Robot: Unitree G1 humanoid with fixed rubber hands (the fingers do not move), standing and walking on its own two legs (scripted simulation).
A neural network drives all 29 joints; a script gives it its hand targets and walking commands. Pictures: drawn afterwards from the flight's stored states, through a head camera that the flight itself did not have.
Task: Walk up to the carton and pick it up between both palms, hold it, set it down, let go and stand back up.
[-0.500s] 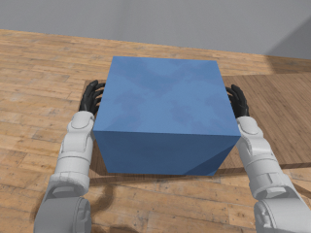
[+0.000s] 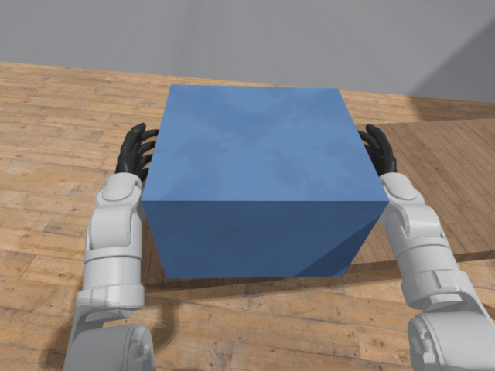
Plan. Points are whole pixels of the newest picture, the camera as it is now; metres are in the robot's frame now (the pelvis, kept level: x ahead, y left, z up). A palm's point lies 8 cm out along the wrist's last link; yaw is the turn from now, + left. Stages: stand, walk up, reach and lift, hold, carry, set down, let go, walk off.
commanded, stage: reach and lift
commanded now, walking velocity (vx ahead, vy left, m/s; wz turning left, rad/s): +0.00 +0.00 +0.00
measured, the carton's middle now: (256, 179) +0.40 -0.01 +0.11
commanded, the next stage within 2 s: hold in 0.86 s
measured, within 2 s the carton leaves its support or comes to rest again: neither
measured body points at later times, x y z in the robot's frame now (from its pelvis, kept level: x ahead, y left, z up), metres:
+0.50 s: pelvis +0.01 +0.01 +0.00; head -0.03 +0.03 +0.45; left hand +0.38 +0.20 +0.17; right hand +0.38 -0.20 +0.17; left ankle +0.01 +0.14 -0.75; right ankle +0.01 -0.13 -0.75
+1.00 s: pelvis +0.01 +0.00 +0.00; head -0.04 +0.02 +0.45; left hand +0.38 +0.20 +0.19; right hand +0.39 -0.19 +0.19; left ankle +0.01 +0.14 -0.75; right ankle +0.01 -0.13 -0.75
